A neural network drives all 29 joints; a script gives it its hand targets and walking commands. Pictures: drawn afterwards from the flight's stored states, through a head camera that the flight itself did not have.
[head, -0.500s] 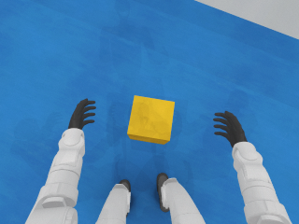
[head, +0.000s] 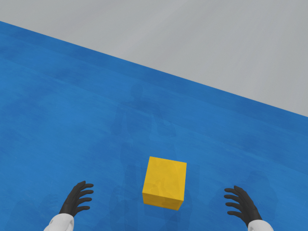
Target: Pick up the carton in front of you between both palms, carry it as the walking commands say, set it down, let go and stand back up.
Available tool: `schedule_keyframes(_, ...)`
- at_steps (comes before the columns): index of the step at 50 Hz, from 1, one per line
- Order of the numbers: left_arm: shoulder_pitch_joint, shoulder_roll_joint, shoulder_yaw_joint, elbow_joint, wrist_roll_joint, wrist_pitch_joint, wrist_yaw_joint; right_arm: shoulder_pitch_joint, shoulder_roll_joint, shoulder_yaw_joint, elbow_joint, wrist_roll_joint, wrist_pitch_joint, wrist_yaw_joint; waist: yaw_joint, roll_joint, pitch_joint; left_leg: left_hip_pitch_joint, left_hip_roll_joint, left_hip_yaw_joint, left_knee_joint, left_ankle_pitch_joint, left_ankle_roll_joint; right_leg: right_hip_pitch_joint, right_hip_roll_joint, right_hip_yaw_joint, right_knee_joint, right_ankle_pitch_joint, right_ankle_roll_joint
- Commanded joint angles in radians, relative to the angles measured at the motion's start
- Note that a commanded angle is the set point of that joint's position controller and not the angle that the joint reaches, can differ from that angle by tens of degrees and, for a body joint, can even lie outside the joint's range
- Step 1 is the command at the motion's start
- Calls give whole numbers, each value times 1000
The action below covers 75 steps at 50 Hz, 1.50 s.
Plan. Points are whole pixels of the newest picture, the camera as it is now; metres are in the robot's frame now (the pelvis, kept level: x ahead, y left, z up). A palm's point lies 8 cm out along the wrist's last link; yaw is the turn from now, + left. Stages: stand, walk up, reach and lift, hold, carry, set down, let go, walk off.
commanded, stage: let go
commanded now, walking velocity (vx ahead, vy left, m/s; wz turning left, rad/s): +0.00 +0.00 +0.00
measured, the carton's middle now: (164, 184) +0.42 -0.05 -0.65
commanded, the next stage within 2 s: stand in 0.38 s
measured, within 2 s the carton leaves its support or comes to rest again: neither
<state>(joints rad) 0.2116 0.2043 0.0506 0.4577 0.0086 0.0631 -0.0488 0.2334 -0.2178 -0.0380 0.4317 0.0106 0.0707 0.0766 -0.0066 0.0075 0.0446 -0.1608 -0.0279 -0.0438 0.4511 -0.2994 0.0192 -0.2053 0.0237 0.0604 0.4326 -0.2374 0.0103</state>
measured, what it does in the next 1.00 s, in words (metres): shifts its weight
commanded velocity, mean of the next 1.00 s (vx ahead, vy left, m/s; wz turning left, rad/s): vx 0.00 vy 0.00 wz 0.00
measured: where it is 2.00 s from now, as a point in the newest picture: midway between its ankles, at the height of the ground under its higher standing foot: outside the picture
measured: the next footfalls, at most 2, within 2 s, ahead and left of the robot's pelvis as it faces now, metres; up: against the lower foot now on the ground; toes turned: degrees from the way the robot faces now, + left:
none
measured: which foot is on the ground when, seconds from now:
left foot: down 0.00-1.00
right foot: down 0.00-1.00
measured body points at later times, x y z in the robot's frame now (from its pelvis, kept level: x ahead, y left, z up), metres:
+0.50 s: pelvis +0.01 -0.01 -0.01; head +0.01 -0.02 +0.44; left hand +0.14 +0.24 -0.10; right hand +0.16 -0.27 -0.09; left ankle -0.04 +0.11 -0.74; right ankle -0.01 -0.13 -0.74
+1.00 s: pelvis +0.04 -0.03 -0.02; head +0.04 -0.03 +0.43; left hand +0.17 +0.21 -0.13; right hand +0.09 -0.30 -0.14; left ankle -0.04 +0.11 -0.74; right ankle -0.01 -0.13 -0.74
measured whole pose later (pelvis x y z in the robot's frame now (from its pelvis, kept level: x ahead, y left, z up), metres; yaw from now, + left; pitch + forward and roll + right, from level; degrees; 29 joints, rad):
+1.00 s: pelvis +0.04 -0.03 -0.02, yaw -6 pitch +4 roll +0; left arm 0.33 0.24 0.00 0.73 0.02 -0.03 0.03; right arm 0.36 -0.28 0.01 0.71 -0.02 -0.01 -0.05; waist -0.02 0.02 -0.09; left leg -0.21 0.05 0.07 0.61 -0.47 -0.03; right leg -0.34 0.09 0.12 0.68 -0.41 -0.04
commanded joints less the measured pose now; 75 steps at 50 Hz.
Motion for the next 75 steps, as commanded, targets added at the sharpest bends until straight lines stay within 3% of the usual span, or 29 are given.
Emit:
schedule_keyframes(1, -38, 79, 11, -120, -8, 13, -12, -38, -100, -38, -93, -16, 13, -1, 0, 20, -30, -34, 14, 13, -109, 207, -38, 143, 36, -57, -27, 166, 6)
schedule_keyframes(6, -43, 83, 7, -135, -13, 46, -21, -41, -98, -46, -94, -32, 47, -4, -11, -7, 9, -17, 11, 10, -111, 198, -35, 160, 35, -60, -23, 159, 5)
schedule_keyframes(11, -31, 87, 13, -137, -2, 63, -20, -47, -95, -48, -107, -34, 62, -3, -2, 7, 4, -5, 9, 9, -99, 237, -38, 182, 35, -58, -17, 177, 3)
schedule_keyframes(12, 15, 89, 15, -79, -11, 33, 1, -80, -126, -49, -164, -50, 112, -28, 17, -24, -51, 43, 12, 9, -57, 336, -32, 157, 56, -71, 13, 168, 11)
schedule_keyframes(13, 8, 88, 7, -86, -16, 26, 11, -59, -126, -39, -152, -40, 124, -40, 10, 14, -47, 48, 8, 11, -46, 369, -38, 139, 53, -63, 16, 173, 6)
schedule_keyframes(19, -30, 96, 6, -105, -15, 25, 18, -58, -103, -20, -149, -35, 143, -62, 1, 25, -29, 25, -2, 16, -39, 317, -43, 101, 47, -49, 17, 174, -1)
schedule_keyframes(20, 128, 173, 18, 77, 43, -33, 55, 7, -161, -27, 4, -53, 8, -88, 15, 119, 3, -30, 102, 22, -57, -223, -43, -107, -80, 47, -44, -96, 33)
schedule_keyframes(21, 107, 213, 28, 74, 45, -60, 71, 45, -153, -30, 13, -73, -45, -103, -8, 82, 77, -85, 113, -36, -83, -313, -34, -160, -71, 71, -57, -194, 32)
schedule_keyframes(23, 67, 159, 10, 89, 36, -105, 66, 19, -158, -27, 42, -72, -103, -110, 1, 27, 53, -99, 135, -65, -61, -274, -19, -202, -65, 89, -41, -151, 21)
schedule_keyframes(25, 50, 138, 5, 111, 29, -135, 51, 9, -160, -22, 67, -62, -132, -107, -7, -29, -65, -44, 135, -52, -15, -138, -22, -169, -63, 101, -11, -14, 3)
schedule_keyframes(27, 53, 142, 6, 134, 23, -151, 45, 17, -159, -18, 90, -56, -148, -105, -16, -49, -138, -17, 126, -30, 27, -24, -29, -127, -70, 121, 28, 158, -15)
schedule_keyframes(31, 112, 152, 2, 179, 16, -147, 53, 63, -170, -7, 140, -46, -145, -113, -15, -29, -168, -14, 128, -6, 73, 141, -37, -107, -62, 122, 93, 332, -33)
schedule_keyframes(40, 166, 158, -10, 215, 10, -118, 69, 142, -175, 12, 198, -30, -114, -127, -12, 2, -137, -28, 130, 42, 121, 292, -32, -125, -46, 127, 160, 408, -52)
schedule_keyframes(48, 158, 154, -15, 227, 7, -98, 78, 174, -173, 17, 228, -27, -92, -135, -15, -6, -124, -22, 124, 77, 123, 275, -27, -119, -38, 140, 182, 433, -62)
schedule_keyframes(61, 155, 155, -17, 248, 10, -79, 86, 198, -174, 17, 287, -31, -66, -135, -18, -25, -74, -9, 120, 97, 84, 137, -13, -144, -28, 169, 160, 342, -69)
schedule_keyframes(75, 167, 148, -21, 302, 7, -70, 88, 225, -162, 20, 384, -34, -57, -129, -16, -24, -35, 20, 124, 101, 40, 106, -6, -148, -24, 184, 122, 283, -71)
